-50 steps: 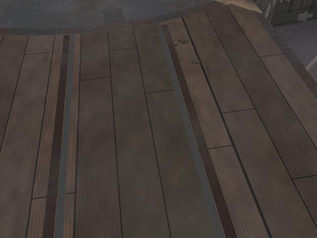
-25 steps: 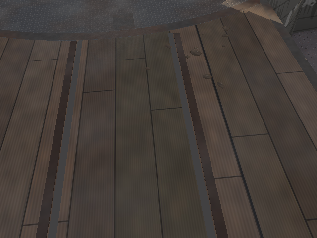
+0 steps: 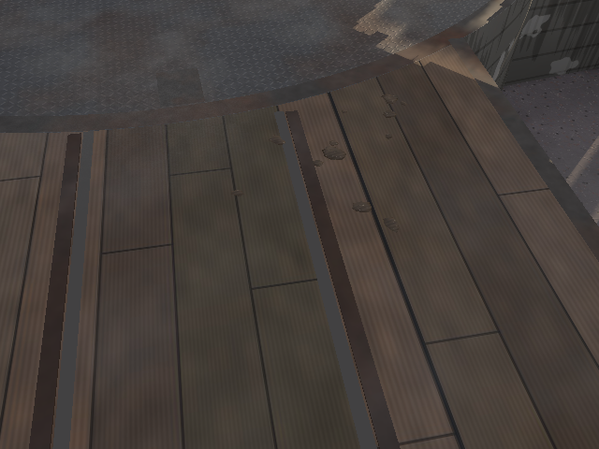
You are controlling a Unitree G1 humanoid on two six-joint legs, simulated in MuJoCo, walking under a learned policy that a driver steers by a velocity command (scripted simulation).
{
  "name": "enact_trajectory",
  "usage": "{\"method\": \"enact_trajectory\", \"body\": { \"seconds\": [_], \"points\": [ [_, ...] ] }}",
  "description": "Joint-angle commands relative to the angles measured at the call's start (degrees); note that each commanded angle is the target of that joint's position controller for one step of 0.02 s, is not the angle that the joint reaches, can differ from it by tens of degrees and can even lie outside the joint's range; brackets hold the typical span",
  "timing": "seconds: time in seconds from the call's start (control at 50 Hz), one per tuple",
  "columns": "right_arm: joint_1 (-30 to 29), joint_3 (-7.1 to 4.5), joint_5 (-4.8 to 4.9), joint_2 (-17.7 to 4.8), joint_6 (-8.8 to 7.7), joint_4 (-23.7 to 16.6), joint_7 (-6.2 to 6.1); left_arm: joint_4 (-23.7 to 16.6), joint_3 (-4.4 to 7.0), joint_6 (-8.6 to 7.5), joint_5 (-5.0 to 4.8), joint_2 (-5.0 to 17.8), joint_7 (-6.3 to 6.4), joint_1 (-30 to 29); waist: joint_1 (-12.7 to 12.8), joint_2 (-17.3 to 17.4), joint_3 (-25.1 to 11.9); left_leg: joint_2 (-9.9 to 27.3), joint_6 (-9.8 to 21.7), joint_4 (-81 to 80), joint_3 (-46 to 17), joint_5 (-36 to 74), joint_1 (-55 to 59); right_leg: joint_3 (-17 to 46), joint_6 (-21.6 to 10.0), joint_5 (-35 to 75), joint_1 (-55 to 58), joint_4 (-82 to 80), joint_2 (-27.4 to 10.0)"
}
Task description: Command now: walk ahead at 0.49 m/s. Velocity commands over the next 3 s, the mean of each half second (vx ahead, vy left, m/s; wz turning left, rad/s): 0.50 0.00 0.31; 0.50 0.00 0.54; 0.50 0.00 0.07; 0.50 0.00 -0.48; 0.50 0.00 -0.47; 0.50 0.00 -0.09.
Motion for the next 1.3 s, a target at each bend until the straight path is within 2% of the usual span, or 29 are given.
{"method": "enact_trajectory", "body": {
  "seconds": [0.02, 0.1, 0.16, 0.22, 0.24, 0.26, 0.28, 0.3, 0.32, 0.36, 0.4, 0.48, 0.56, 0.68, 0.74, 0.76, 0.78, 0.8, 0.82, 0.84, 0.86, 0.88, 0.9, 0.92, 1.0, 1.08, 1.2, 1.26, 1.3],
  "points": [
    [-1.6, -1.40, 0.42, -9.0, -0.67, -3.4, -0.98, -3.0, 0.27, -0.53, 0.10, 2.1, -0.49, -2.3, 1.4, 4.8, 2.9, 14.9, 7.5, -9.1, -9.2, 5.0, -3.3, -0.7, 0.9, 9.6, 0.3, -9.5, 0.5],
    [3.8, -1.44, 1.13, -9.2, 0.09, -1.8, -1.13, -5.5, -0.51, -0.99, -0.40, 1.6, -1.62, -10.5, -1.4, 4.3, 4.7, 15.5, 7.2, -7.1, -9.4, 5.4, 1.0, -1.9, 1.4, 10.7, 1.4, -18.5, 2.9],
    [5.6, -1.91, 1.49, -9.9, 1.08, -1.3, -1.43, -7.3, -0.71, -1.89, -0.76, 2.5, -2.68, -13.4, -1.4, 5.0, 5.1, 17.7, 6.9, -2.8, -11.7, 6.8, 5.5, -1.1, 0.9, 6.5, 2.3, -23.4, 4.2],
    [3.3, -2.53, 1.62, -11.1, 1.72, -2.1, -1.63, -6.1, 0.52, -2.78, -0.88, 6.0, -2.84, -6.3, 3.7, 7.3, 1.2, 18.0, 5.0, 5.0, -13.2, 17.1, 5.9, -2.2, -0.9, 1.6, 14.6, -26.4, 6.6],
    [2.5, -2.03, 1.36, -9.7, 1.79, -2.7, -1.48, -3.6, 1.92, -2.99, -0.62, 8.8, -2.43, 2.5, 7.7, 6.5, -4.7, 14.5, 3.3, 14.8, -11.1, 22.2, 3.0, -2.6, -2.7, 1.6, 27.2, -26.4, 6.9],
    [1.9, -0.94, 0.44, -6.8, 1.74, -4.7, -1.32, -2.0, 3.06, -3.11, 0.57, 13.2, -1.86, 13.4, 11.5, 1.3, -14.6, 10.2, 1.0, 32.4, -8.0, 11.0, -7.8, 7.3, -6.4, 1.4, 45.3, -23.8, -3.2],
    [9.3, 0.94, 1.29, 0.7, 0.66, -5.7, -1.09, -0.5, 3.95, -2.53, 0.89, 17.3, -2.04, 17.0, 7.9, -15.7, -22.7, 1.2, -2.6, 51.7, -4.6, -21.6, -29.7, 32.4, -14.7, -7.5, 64.2, -29.7, -16.8],
    [7.1, -0.48, 2.62, -5.7, -0.04, -4.9, -1.09, -1.1, 2.24, -2.42, 0.84, 10.7, -2.07, 16.5, 9.4, -11.4, -21.9, 4.0, -2.3, 59.6, -11.5, -25.0, -35.0, 36.6, -14.0, -14.4, 62.0, -33.8, -15.6],
    [2.0, -1.48, 3.44, -9.0, -0.27, -6.4, -1.19, -2.2, 1.18, -2.49, 0.69, 7.4, -1.82, 11.6, 9.1, -8.1, -13.3, 6.6, -1.6, 61.2, -10.8, -20.2, -38.4, 27.1, -11.1, -13.0, 54.8, -34.5, -13.8],
    [-1.6, -1.98, 2.50, -7.8, 0.31, -6.9, -1.68, -2.8, 0.17, -2.43, 0.94, 4.4, -1.88, 4.7, 6.2, -2.9, -5.1, 10.9, -1.6, 57.2, -9.4, -11.9, -34.6, 14.7, -8.9, -5.2, 40.1, -38.2, -9.7],
    [-0.4, -2.26, 2.52, -5.3, 1.83, -7.2, -1.35, -2.3, -0.05, -2.56, 1.52, 3.3, -1.85, 2.9, 3.5, -4.5, -2.4, 12.8, -1.5, 54.2, -9.4, -8.7, -29.9, 7.6, -8.3, -2.5, 33.2, -41.7, -7.5],
    [-3.9, -2.40, 1.96, -3.9, 3.67, -9.9, -1.06, -1.2, 0.89, -2.81, 1.49, 5.7, -0.94, 3.9, 2.6, -1.7, 0.8, 13.5, -2.6, 48.0, -9.5, -2.4, -33.7, -0.4, -9.5, 3.9, 31.3, -44.9, -7.9],
    [-10.0, -2.02, 1.56, -3.6, 3.35, -12.3, 0.30, -1.0, 1.45, -2.25, 1.38, 7.4, -0.11, 5.0, 3.8, -1.1, 2.5, 12.7, -3.1, 35.3, -7.0, 8.2, -33.3, -8.2, -8.3, 6.0, 32.5, -45.9, -6.3],
    [-20.1, -1.32, 1.53, -3.8, 3.41, -17.3, 2.36, 0.1, 2.41, -0.52, -0.19, 9.7, 0.17, 9.9, 6.7, -0.5, 5.4, 10.8, -0.9, 24.8, -1.7, 5.4, -33.9, -13.5, -6.9, 10.2, 41.7, -42.3, -8.8],
    [-16.4, -2.65, 1.68, -6.6, 3.67, -18.1, 2.78, -0.6, 3.09, 0.65, -0.96, 12.1, 0.25, 8.4, 2.9, -3.0, 1.4, 5.8, 2.1, 23.9, 2.9, -3.1, -24.6, -15.9, -5.2, 34.7, 44.5, -31.5, -9.1],
    [-9.6, -3.90, 1.92, -8.6, 3.71, -16.7, 2.66, -1.0, 3.13, 1.18, -1.24, 12.6, 0.25, 7.3, -1.2, -2.8, -2.2, 2.9, 3.7, 21.7, 4.6, -3.0, -15.7, -17.3, -4.1, 41.4, 43.2, -21.8, -7.8],
    [0.2, -6.09, 2.09, -12.5, 3.87, -13.8, 1.88, -1.4, 2.71, 1.36, -1.06, 11.9, 0.29, 7.3, -5.8, -0.9, -7.5, 0.6, 5.9, 18.6, 3.7, 0.0, -0.3, -18.4, -1.8, 37.5, 36.2, -8.1, -5.3],
    [5.8, -7.67, 2.19, -18.7, 4.32, -12.5, 0.62, -3.1, 1.06, 0.83, 1.54, 6.8, 0.17, 8.5, -5.1, 11.3, -11.1, 12.6, 9.8, 17.6, -15.7, 2.7, 14.8, -18.1, 1.2, 1.1, 18.7, 11.7, -1.1],
    [3.5, -7.36, 1.65, -21.6, 3.34, -14.6, 1.04, -6.5, -0.64, -1.52, 0.94, 2.1, -0.52, 11.2, 0.3, 18.5, -19.9, 23.5, 21.3, 6.0, -49.9, -12.2, 28.5, -5.4, 3.3, -30.8, -0.8, 27.4, 10.6],
    [4.6, -5.70, 1.18, -16.1, 2.57, -14.9, 1.61, -7.6, 0.32, -3.58, -1.68, 7.4, -1.17, 3.1, -3.8, 8.9, -17.7, 23.4, 17.9, 0.8, -48.7, -12.5, 27.6, 2.0, 1.7, -27.8, -7.5, 30.0, 8.2],
    [2.7, -4.99, 1.10, -13.6, 1.83, -14.6, 1.57, -8.5, 0.41, -4.49, -2.63, 7.8, -1.41, 0.5, -2.8, 7.7, -10.9, 21.8, 15.7, 1.3, -40.3, -8.5, 21.9, 1.3, 0.1, -22.4, -10.4, 27.2, 6.0],
    [-1.8, -4.33, 1.32, -11.5, 1.40, -15.5, 1.49, -7.3, 0.45, -4.67, -1.38, 7.5, -0.87, 1.2, 0.0, 2.6, -7.0, 19.2, 13.6, 1.8, -33.3, -2.8, 13.0, 1.7, -0.2, -17.7, -6.7, 22.3, 3.2],
    [-5.7, -3.73, 1.16, -9.5, 1.31, -16.5, 1.27, -6.7, 1.07, -4.22, 0.07, 8.3, -0.48, 1.9, 2.3, 2.8, -5.0, 17.0, 12.4, 1.4, -28.1, 2.5, 5.5, 2.0, 0.2, -15.0, -1.8, 17.3, 1.5],
    [-7.4, -3.34, 0.63, -8.7, 1.27, -17.3, 0.95, -6.5, 1.36, -3.36, 0.35, 8.5, -0.56, 2.9, 3.8, 3.8, -4.4, 15.7, 12.0, 0.1, -25.7, 5.3, 0.9, 2.3, 0.6, -13.3, 2.1, 15.2, 0.6],
    [-4.2, -3.44, 0.79, -10.1, 0.66, -16.2, -0.58, -7.5, 0.74, -1.33, 1.18, 5.7, -0.60, 0.4, 3.8, 3.7, -2.3, 13.9, 11.7, -2.6, -18.3, 16.0, -3.7, 0.1, 3.3, -5.1, 2.6, 4.0, 1.0],
    [-0.8, -3.06, 0.92, -9.9, 0.86, -14.5, -1.33, -9.3, -0.08, -1.57, 0.75, 4.1, -1.36, -6.5, 0.7, 5.7, -0.3, 11.1, 8.3, -3.2, -13.3, 13.6, -3.4, -1.0, 3.4, 9.8, 3.6, -12.0, 3.1],
    [4.6, -2.91, 1.05, -10.3, 1.22, -11.4, -1.42, -12.1, -0.74, -2.56, -0.01, 4.7, -3.24, -14.4, -2.5, 6.2, 3.6, 15.3, 7.8, -1.0, -15.8, 10.3, 5.3, -1.5, 0.7, 11.3, 0.9, -22.4, 5.1],
    [5.2, -3.17, 0.99, -11.1, 2.04, -10.7, -1.89, -12.5, -0.64, -3.03, -0.05, 5.7, -4.03, -13.1, -1.0, 7.2, 3.0, 17.6, 6.5, 3.0, -16.9, 19.0, 10.9, -2.1, -1.6, 4.4, 2.1, -24.5, 6.3],
    [2.7, -3.37, 0.76, -12.3, 2.40, -11.3, -1.97, -10.3, 0.35, -3.02, -0.10, 7.9, -3.97, -5.1, 3.6, 8.6, -2.2, 15.8, 4.8, 11.2, -13.5, 38.8, 11.6, -5.6, -4.2, 1.9, 13.7, -25.2, 9.7]
  ]
}}
Next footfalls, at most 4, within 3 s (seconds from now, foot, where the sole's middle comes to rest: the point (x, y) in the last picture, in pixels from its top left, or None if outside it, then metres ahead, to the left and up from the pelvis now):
0.26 right None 0.33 -0.16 -0.79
0.78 left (225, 440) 0.54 0.15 -0.78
1.32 right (235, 297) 0.92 0.14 -0.79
1.82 left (127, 258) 1.07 0.44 -0.79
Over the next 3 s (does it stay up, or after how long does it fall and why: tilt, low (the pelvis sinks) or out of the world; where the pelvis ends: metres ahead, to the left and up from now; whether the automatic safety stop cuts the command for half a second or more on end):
stays up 1.60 0.34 -0.01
